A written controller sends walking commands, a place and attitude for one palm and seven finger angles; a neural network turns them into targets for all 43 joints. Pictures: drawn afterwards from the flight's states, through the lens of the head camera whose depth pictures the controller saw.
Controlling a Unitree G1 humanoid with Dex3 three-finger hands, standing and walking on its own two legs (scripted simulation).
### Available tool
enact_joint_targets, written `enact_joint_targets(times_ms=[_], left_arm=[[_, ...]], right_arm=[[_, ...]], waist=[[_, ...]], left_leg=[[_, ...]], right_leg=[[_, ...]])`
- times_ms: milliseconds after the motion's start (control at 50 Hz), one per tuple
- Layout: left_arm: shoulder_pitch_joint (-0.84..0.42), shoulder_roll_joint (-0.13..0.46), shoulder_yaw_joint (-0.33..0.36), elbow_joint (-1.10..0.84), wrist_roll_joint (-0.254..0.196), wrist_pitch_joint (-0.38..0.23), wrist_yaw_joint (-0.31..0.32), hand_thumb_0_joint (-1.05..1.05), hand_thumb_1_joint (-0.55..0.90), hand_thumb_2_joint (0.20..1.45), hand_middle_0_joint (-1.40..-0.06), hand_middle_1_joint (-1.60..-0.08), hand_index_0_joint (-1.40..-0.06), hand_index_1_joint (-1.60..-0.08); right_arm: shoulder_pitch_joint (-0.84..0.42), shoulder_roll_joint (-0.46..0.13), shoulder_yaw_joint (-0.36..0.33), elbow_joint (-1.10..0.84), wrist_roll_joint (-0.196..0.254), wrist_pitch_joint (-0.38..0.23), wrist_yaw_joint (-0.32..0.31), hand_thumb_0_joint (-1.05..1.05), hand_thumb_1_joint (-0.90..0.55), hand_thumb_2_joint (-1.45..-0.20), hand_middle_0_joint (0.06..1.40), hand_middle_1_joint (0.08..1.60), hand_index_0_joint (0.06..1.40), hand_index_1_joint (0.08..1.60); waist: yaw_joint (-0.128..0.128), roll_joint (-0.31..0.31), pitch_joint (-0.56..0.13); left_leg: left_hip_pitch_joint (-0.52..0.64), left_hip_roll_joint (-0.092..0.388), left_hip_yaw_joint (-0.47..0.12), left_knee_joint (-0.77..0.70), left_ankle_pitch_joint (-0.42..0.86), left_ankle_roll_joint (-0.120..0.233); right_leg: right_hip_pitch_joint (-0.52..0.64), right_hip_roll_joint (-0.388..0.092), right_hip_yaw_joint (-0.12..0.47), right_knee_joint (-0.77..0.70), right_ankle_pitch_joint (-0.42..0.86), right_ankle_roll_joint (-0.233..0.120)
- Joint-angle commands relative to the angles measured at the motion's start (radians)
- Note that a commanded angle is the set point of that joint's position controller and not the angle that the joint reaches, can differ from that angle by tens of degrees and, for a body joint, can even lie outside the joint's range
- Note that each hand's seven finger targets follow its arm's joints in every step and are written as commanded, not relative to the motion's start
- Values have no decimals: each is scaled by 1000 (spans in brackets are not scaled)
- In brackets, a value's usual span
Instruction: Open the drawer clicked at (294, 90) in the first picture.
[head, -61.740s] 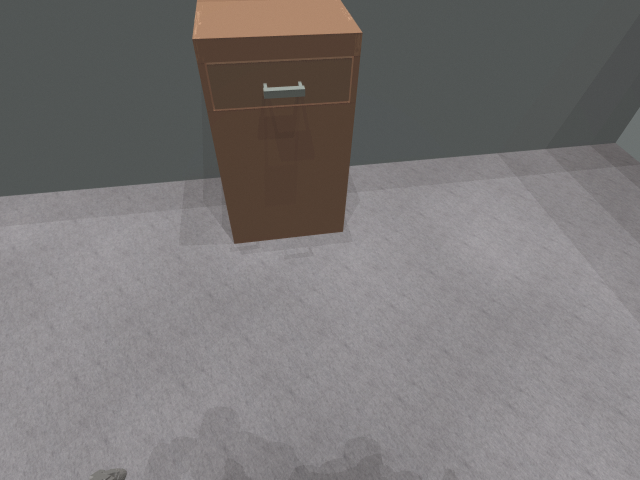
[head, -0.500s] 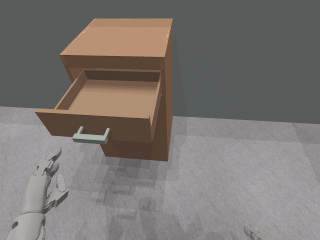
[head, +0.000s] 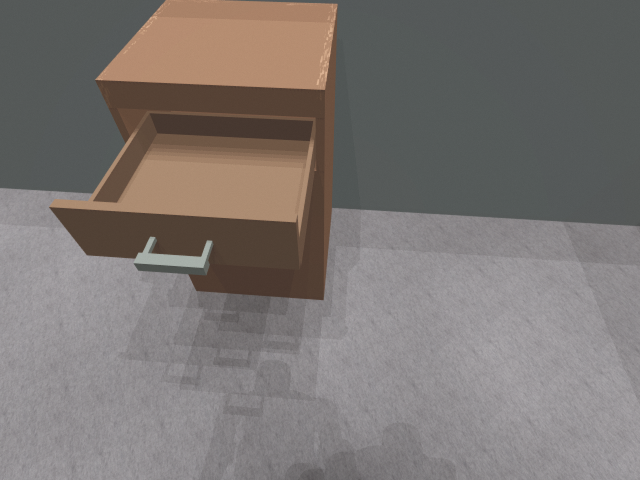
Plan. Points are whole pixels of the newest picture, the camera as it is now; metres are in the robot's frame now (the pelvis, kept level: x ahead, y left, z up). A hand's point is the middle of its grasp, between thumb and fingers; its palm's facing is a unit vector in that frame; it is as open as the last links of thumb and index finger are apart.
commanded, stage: let the arm hang, fingers relaxed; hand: left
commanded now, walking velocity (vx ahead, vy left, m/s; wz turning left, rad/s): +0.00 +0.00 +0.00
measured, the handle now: (176, 254) +0.47 +0.29 -0.08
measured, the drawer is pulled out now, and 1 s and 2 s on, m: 0.30 0.30 0.30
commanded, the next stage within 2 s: look to check the result in 0.50 s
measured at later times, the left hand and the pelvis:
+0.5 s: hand out of the picture -0.01 +0.17 -0.18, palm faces +0.04 -0.98 -0.17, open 7.4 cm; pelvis +0.00 +0.02 +0.00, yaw -1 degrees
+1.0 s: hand out of the picture +0.00 +0.16 -0.18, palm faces +0.03 -0.99 -0.17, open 7.4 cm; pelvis +0.01 +0.01 +0.00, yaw -1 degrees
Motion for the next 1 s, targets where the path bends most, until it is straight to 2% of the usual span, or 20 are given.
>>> enact_joint_targets(times_ms=[0, 40, 140, 180, 220, 340, 380, 420, 540, 620, 680, 740, 760, 880, 920, 980], left_arm=[[39, 73, 9, -17, -4, -25, 9, 0, 900, 900, -200, -300, -200, -300], [44, 67, 8, -9, -2, -24, 12, 0, 900, 900, -200, -300, -200, -300], [55, 46, 7, 4, 1, -24, 14, 0, 900, 900, -200, -300, -200, -300], [56, 41, 9, 3, 0, -26, 14, 0, 900, 900, -200, -300, -200, -300], [58, 37, 9, 4, 0, -28, 14, 0, 900, 900, -200, -300, -200, -300], [68, 30, 7, 6, 3, -30, 15, 0, 900, 900, -200, -300, -200, -300], [64, 26, 7, 4, 2, -29, 14, 0, 900, 900, -200, -300, -200, -300], [65, 29, 7, 5, 1, -33, 14, 0, 900, 900, -200, -300, -200, -300], [68, 29, 6, 7, 2, -33, 15, 0, 900, 900, -200, -300, -200, -300], [65, 33, 6, 10, -1, -34, 14, 0, 900, 900, -200, -300, -200, -300], [68, 30, 4, 11, -1, -35, 15, 0, 900, 900, -200, -300, -200, -300], [69, 31, 3, 14, 0, -36, 16, 0, 900, 900, -200, -300, -200, -300], [62, 31, 3, 13, 0, -34, 16, 0, 900, 900, -200, -300, -200, -300], [63, 34, 4, 12, -2, -37, 16, 0, 900, 900, -200, -300, -200, -300], [65, 34, 3, 14, -3, -38, 15, 0, 900, 900, -200, -300, -200, -300], [61, 34, 2, 13, -2, -37, 16, 0, 900, 900, -200, -300, -200, -300]], right_arm=[[81, -77, -17, -8, -5, -23, -12, 0, -900, -900, 200, 300, 200, 300], [82, -69, -18, 0, -3, -24, -13, 0, -900, -900, 200, 300, 200, 300], [85, -58, -20, 7, -3, -30, -15, 0, -900, -900, 200, 300, 200, 300], [85, -49, -20, 10, -4, -33, -16, 0, -900, -900, 200, 300, 200, 300], [85, -45, -20, 12, -4, -35, -17, 0, -900, -900, 200, 300, 200, 300], [78, -43, -24, 7, -2, -32, -16, 0, -900, -900, 200, 300, 200, 300], [84, -40, -24, 9, -6, -32, -16, 0, -900, -900, 200, 300, 200, 300], [79, -43, -23, 9, -4, -35, -17, 0, -900, -900, 200, 300, 200, 300], [73, -48, -24, 8, 0, -33, -16, 0, -900, -900, 200, 300, 200, 300], [78, -45, -22, 15, -3, -33, -16, 0, -900, -900, 200, 300, 200, 300], [80, -48, -22, 15, -3, -34, -18, 0, -900, -900, 200, 300, 200, 300], [73, -52, -23, 15, 1, -32, -17, 0, -900, -900, 200, 300, 200, 300], [80, -48, -22, 19, -2, -32, -17, 0, -900, -900, 200, 300, 200, 300], [82, -44, -22, 21, -3, -31, -16, 0, -900, -900, 200, 300, 200, 300], [76, -48, -21, 22, -2, -32, -18, 0, -900, -900, 200, 300, 200, 300], [78, -45, -22, 22, -2, -31, -17, 0, -900, -900, 200, 300, 200, 300]], waist=[[-5, -28, -5], [-3, -3, 15], [-2, 5, 31], [-2, -15, 19], [-3, 6, 21], [-3, -10, 54], [-6, 10, 40], [-6, 5, 17], [-7, -14, 33], [-7, -15, 19], [-8, 11, 4], [-8, -25, 24], [-10, -8, 27], [-10, -18, 19], [-8, 3, 14], [-9, -10, 21]], left_leg=[[-38, 59, -65, -98, 17, 51], [-44, 64, -69, -105, 10, 52], [-51, 69, -81, -121, -6, 57], [-52, 68, -81, -121, 8, 58], [-46, 65, -74, -120, 17, 57], [-50, 63, -72, -119, -9, 56], [-48, 63, -74, -122, -10, 58], [-30, 62, -67, -113, 31, 57], [-20, 65, -68, -112, 33, 54], [-21, 62, -63, -111, 40, 53], [-5, 64, -62, -105, 62, 54], [-4, 67, -63, -107, 54, 51], [-14, 67, -62, -112, 46, 52], [-8, 63, -58, -107, 55, 50], [-4, 63, -54, -105, 63, 48], [-5, 64, -56, -106, 66, 49]], right_leg=[[-11, -120, 138, -105, -72, -8], [-26, -115, 128, -95, -73, -6], [-46, -109, 119, -71, -56, -1], [-28, -111, 119, -67, -29, 1], [-31, -114, 121, -66, -18, 0], [-67, -110, 124, -72, -41, 2], [-55, -111, 127, -70, -33, 2], [-39, -115, 126, -65, 3, 2], [-58, -114, 123, -71, -8, 3], [-33, -118, 126, -75, 2, 3], [-30, -117, 129, -72, 21, 1], [-49, -117, 127, -76, 10, 2], [-40, -119, 124, -79, 2, 2], [-29, -119, 129, -85, 13, 1], [-23, -121, 131, -85, 27, 0], [-29, -120, 130, -86, 26, 0]])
